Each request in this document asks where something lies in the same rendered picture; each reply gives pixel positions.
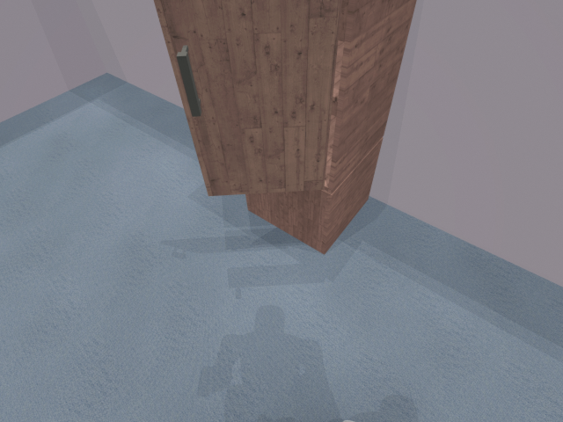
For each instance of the handle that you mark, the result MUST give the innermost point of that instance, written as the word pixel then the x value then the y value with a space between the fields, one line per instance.
pixel 188 80

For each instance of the cupboard door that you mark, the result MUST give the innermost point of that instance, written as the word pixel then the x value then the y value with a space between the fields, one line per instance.
pixel 264 72

